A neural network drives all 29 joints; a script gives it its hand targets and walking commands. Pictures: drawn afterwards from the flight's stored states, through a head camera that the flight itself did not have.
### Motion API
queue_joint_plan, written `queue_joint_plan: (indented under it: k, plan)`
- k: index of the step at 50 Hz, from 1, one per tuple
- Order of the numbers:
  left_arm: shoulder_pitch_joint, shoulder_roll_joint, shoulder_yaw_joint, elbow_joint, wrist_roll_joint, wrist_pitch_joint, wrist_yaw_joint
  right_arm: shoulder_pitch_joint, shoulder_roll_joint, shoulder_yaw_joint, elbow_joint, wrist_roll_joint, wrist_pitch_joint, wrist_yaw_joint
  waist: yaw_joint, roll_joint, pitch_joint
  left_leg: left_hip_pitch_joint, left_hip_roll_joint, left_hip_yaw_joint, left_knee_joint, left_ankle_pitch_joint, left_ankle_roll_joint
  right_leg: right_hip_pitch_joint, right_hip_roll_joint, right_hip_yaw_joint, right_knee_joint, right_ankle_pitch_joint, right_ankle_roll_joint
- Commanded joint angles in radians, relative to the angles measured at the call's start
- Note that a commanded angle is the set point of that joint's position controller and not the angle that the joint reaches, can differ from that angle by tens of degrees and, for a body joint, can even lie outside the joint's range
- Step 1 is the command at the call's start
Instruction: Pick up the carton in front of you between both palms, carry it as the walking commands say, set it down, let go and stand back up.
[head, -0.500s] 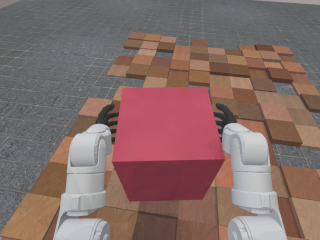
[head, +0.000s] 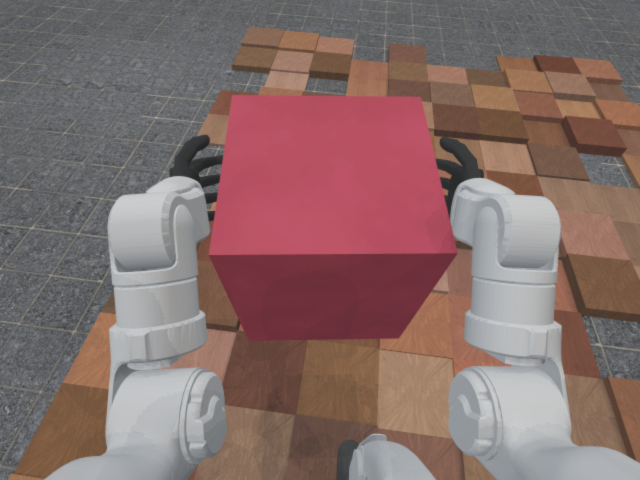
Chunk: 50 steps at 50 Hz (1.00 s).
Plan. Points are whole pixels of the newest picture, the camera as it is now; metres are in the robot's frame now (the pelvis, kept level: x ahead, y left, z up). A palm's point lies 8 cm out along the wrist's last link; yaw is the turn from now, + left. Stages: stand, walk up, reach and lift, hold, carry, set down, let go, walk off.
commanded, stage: carry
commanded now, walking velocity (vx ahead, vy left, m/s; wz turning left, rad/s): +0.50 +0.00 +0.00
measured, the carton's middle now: (325, 231) +0.39 -0.01 +0.09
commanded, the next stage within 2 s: none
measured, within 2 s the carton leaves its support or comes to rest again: neither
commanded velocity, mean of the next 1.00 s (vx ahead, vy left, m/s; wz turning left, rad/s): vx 0.50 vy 0.00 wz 0.00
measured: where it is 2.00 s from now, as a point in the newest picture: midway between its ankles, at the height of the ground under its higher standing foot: (303, 199)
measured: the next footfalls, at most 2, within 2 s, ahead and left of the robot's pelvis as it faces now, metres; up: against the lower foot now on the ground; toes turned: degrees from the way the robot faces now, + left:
left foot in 0.42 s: +0.44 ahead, +0.13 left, +0.02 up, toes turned +4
right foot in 0.88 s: +0.74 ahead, -0.05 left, +0.00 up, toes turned -8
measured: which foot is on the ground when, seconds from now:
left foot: down 0.00-0.02, up 0.04-0.40, down 0.42-0.88, up 0.90-1.00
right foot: down 0.00-0.44, up 0.46-0.86, down 0.88-1.00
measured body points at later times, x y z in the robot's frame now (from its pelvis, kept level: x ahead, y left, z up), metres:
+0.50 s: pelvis +0.33 +0.05 +0.02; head +0.36 +0.07 +0.47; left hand +0.71 +0.20 +0.18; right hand +0.70 -0.11 +0.19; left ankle +0.41 +0.13 -0.71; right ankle +0.18 -0.08 -0.63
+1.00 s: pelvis +0.65 +0.01 +0.00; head +0.67 +0.00 +0.45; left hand +1.02 +0.16 +0.10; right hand +1.01 -0.14 +0.10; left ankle +0.51 +0.13 -0.63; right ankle +0.70 -0.04 -0.73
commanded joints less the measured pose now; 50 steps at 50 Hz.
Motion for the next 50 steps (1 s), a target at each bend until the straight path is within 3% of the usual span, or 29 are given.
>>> queue_joint_plan:
  k: [1, 2, 3, 4, 5, 7, 11, 14, 17, 19, 20, 21, 22, 23, 24, 26, 28, 30, 34, 40, 42, 43, 44, 45, 46, 47, 48, 49, 50]
  plan:
    - [-0.638, -0.917, -0.616, 0.012, -0.353, -0.001, -0.209, -0.753, 0.983, 0.651, -0.038, 0.422, 0.019, 0.254, 0.140, -0.148, -0.644, -0.373, -0.009, -0.019, 0.660, 0.621, -0.107, 0.935, -0.251, 0.452, -0.102, 0.308, -0.242]
    - [-0.623, -0.948, -0.614, 0.035, -0.374, -0.002, -0.214, -0.754, 0.972, 0.642, -0.028, 0.413, 0.021, 0.255, 0.146, -0.305, -0.664, -0.580, -0.128, -0.086, 0.886, -0.182, -0.102, 1.037, -0.334, 0.668, -0.164, 0.529, -0.314]
    - [-0.649, -0.977, -0.626, 0.007, -0.397, -0.003, -0.220, -0.764, 1.007, 0.646, -0.019, 0.411, 0.017, 0.251, 0.121, -0.239, -0.660, -0.677, -0.058, -0.201, 0.985, -0.186, -0.054, 1.056, -0.309, 0.605, -0.125, 0.480, -0.288]
    - [-0.696, -1.023, -0.649, -0.034, -0.428, -0.008, -0.226, -0.773, 1.006, 0.640, -0.044, 0.407, 0.014, 0.245, 0.130, -0.130, -0.602, -0.735, -0.017, -0.195, 0.936, -0.161, -0.036, 1.010, -0.298, 0.552, -0.126, 0.401, -0.227]
    - [-0.750, -1.053, -0.665, -0.084, -0.459, -0.010, -0.231, -0.777, 1.010, 0.631, -0.063, 0.393, 0.013, 0.235, 0.121, -0.074, -0.539, -0.754, 0.015, -0.197, 0.839, -0.124, -0.026, 0.934, -0.283, 0.503, -0.155, 0.320, -0.176]
    - [-0.787, -1.085, -0.679, -0.144, -0.493, -0.006, -0.237, -0.728, 0.996, 0.593, -0.083, 0.348, 0.016, 0.212, 0.091, -0.072, -0.522, -0.683, 0.045, -0.183, 0.698, -0.073, -0.034, 0.820, -0.258, 0.432, -0.212, 0.166, -0.138]
    - [-0.732, -1.067, -0.689, -0.171, -0.487, 0.004, -0.248, -0.620, 0.967, 0.589, -0.087, 0.274, 0.019, 0.191, 0.100, -0.100, -0.472, -0.650, 0.062, -0.115, 0.414, -0.061, -0.075, 0.728, -0.255, 0.335, -0.266, 0.168, -0.155]
    - [-0.653, -1.045, -0.691, -0.162, -0.460, 0.012, -0.257, -0.558, 0.958, 0.605, -0.094, 0.251, 0.024, 0.192, 0.096, -0.145, -0.426, -0.515, 0.039, -0.051, 0.174, 0.168, -0.089, 0.655, -0.195, 0.197, -0.272, 0.238, -0.093]
    - [-0.594, -1.023, -0.695, -0.154, -0.430, 0.018, -0.263, -0.546, 0.958, 0.636, -0.125, 0.267, 0.037, 0.209, 0.085, -0.154, -0.394, -0.402, 0.028, -0.037, -0.026, 0.376, -0.084, 0.671, -0.173, 0.135, -0.252, 0.242, -0.031]
    - [-0.570, -0.997, -0.697, -0.141, -0.415, 0.023, -0.260, -0.555, 0.951, 0.651, -0.130, 0.297, 0.049, 0.224, 0.043, -0.135, -0.404, -0.247, 0.019, 0.009, -0.132, 0.451, -0.078, 0.664, -0.147, 0.078, -0.123, 0.297, 0.011]
    - [-0.562, -0.979, -0.694, -0.129, -0.407, 0.028, -0.257, -0.552, 0.937, 0.653, -0.121, 0.311, 0.054, 0.232, 0.022, -0.093, -0.432, -0.094, 0.011, 0.038, -0.143, 0.414, -0.079, 0.604, -0.114, 0.046, 0.000, 0.272, 0.040]
    - [-0.566, -0.949, -0.691, -0.110, -0.399, 0.036, -0.254, -0.558, 0.920, 0.651, -0.105, 0.322, 0.061, 0.240, 0.000, -0.037, -0.450, 0.045, 0.085, -0.026, -0.096, 0.395, -0.088, 0.491, -0.096, 0.038, 0.152, 0.094, 0.058]
    - [-0.584, -0.943, -0.689, -0.097, -0.406, 0.052, -0.250, -0.568, 0.868, 0.635, -0.083, 0.325, 0.065, 0.244, 0.003, 0.183, -0.526, 0.250, 0.295, -0.369, -0.065, 0.454, 0.000, 0.253, -0.024, 0.049, 0.343, -0.196, 0.096]
    - [-0.626, -0.950, -0.687, -0.110, -0.414, 0.061, -0.247, -0.602, 0.867, 0.630, -0.074, 0.335, 0.062, 0.244, -0.013, 0.353, -0.531, 0.341, 0.383, -0.612, -0.107, 0.394, 0.122, 0.036, 0.059, 0.089, 0.540, -0.485, 0.098]
    - [-0.663, -0.956, -0.688, -0.113, -0.418, 0.064, -0.244, -0.627, 0.893, 0.630, -0.097, 0.364, 0.066, 0.248, -0.020, 0.290, -0.499, 0.330, 0.378, -0.592, -0.103, 0.361, 0.130, -0.046, 0.018, 0.140, 0.605, -0.507, 0.071]
    - [-0.703, -0.990, -0.681, -0.115, -0.423, 0.061, -0.235, -0.700, 0.944, 0.644, -0.147, 0.408, 0.069, 0.254, -0.015, 0.114, -0.448, 0.232, 0.320, -0.460, -0.119, 0.438, 0.090, -0.063, -0.037, 0.154, 0.532, -0.399, 0.056]
    - [-0.711, -1.001, -0.667, -0.092, -0.418, 0.056, -0.221, -0.753, 0.968, 0.651, -0.150, 0.435, 0.066, 0.255, -0.009, 0.115, -0.459, 0.175, 0.297, -0.373, -0.144, 0.486, 0.079, -0.023, -0.056, 0.149, 0.426, -0.345, 0.063]
    - [-0.716, -1.006, -0.663, -0.064, -0.413, 0.050, -0.208, -0.759, 0.970, 0.647, -0.123, 0.443, 0.059, 0.254, -0.013, 0.152, -0.486, 0.198, 0.295, -0.329, -0.133, 0.555, 0.100, -0.030, -0.046, 0.126, 0.366, -0.334, 0.064]
    - [-0.679, -1.015, -0.629, 0.026, -0.381, 0.035, -0.199, -0.746, 0.993, 0.630, -0.042, 0.438, 0.047, 0.261, -0.031, 0.130, -0.446, 0.239, 0.244, -0.246, -0.148, 0.535, 0.103, -0.097, -0.042, 0.094, 0.181, -0.173, 0.073]
    - [-0.600, -1.058, -0.568, 0.158, -0.347, 0.017, -0.236, -0.698, 1.067, 0.610, 0.074, 0.398, 0.012, 0.274, -0.029, 0.124, -0.343, 0.172, 0.172, -0.103, -0.123, 0.662, 0.025, 0.109, -0.006, 0.025, -0.193, 0.166, 0.058]
    - [-0.576, -1.078, -0.555, 0.186, -0.347, 0.008, -0.254, -0.678, 1.093, 0.611, 0.094, 0.388, -0.003, 0.275, -0.005, 0.117, -0.355, 0.137, 0.171, -0.068, -0.033, 0.752, -0.004, 0.284, 0.007, -0.007, -0.254, 0.185, 0.038]
    - [-0.552, -1.085, -0.549, 0.205, -0.344, -0.001, -0.262, -0.673, 1.106, 0.617, 0.104, 0.388, -0.009, 0.275, 0.025, 0.073, -0.388, 0.080, 0.140, -0.024, 0.086, 0.756, -0.035, 0.451, 0.024, -0.041, -0.291, 0.197, 0.037]
    - [-0.536, -1.086, -0.537, 0.218, -0.340, -0.011, -0.271, -0.671, 1.111, 0.626, 0.114, 0.392, -0.016, 0.276, 0.067, 0.013, -0.430, -0.048, 0.103, 0.009, 0.249, 0.615, -0.062, 0.648, -0.018, -0.010, -0.258, 0.214, 0.038]
    - [-0.523, -1.067, -0.521, 0.230, -0.332, -0.022, -0.277, -0.689, 1.130, 0.634, 0.120, 0.400, -0.021, 0.278, 0.072, -0.179, -0.502, -0.306, 0.047, -0.011, 0.480, 0.155, -0.084, 0.913, -0.245, 0.253, -0.112, 0.586, -0.019]
    - [-0.530, -1.048, -0.511, 0.246, -0.322, -0.033, -0.277, -0.691, 1.158, 0.630, 0.139, 0.400, -0.024, 0.274, 0.078, -0.322, -0.558, -0.592, -0.055, -0.058, 0.722, -0.254, -0.099, 1.113, -0.366, 0.518, -0.136, 0.522, -0.165]
    - [-0.522, -1.076, -0.527, 0.231, -0.344, -0.048, -0.281, -0.693, 1.154, 0.633, 0.122, 0.403, -0.037, 0.271, 0.085, -0.286, -0.552, -0.693, -0.019, -0.116, 0.827, -0.247, -0.083, 1.058, -0.388, 0.593, -0.216, 0.217, -0.197]
    - [-0.563, -1.118, -0.557, 0.182, -0.372, -0.064, -0.285, -0.722, 1.171, 0.652, 0.096, 0.416, -0.050, 0.265, 0.085, -0.190, -0.511, -0.719, 0.021, -0.136, 0.820, -0.191, -0.068, 0.980, -0.353, 0.561, -0.254, 0.107, -0.169]
    - [-0.631, -1.145, -0.585, 0.107, -0.402, -0.080, -0.286, -0.741, 1.189, 0.664, 0.064, 0.424, -0.065, 0.257, 0.076, -0.111, -0.473, -0.722, 0.044, -0.134, 0.771, -0.132, -0.067, 0.906, -0.332, 0.506, -0.277, 0.138, -0.144]
    - [-0.677, -1.164, -0.615, 0.053, -0.429, -0.091, -0.284, -0.734, 1.196, 0.669, 0.045, 0.424, -0.078, 0.246, 0.067, -0.076, -0.459, -0.689, 0.063, -0.134, 0.711, -0.089, -0.071, 0.839, -0.313, 0.444, -0.298, 0.158, -0.122]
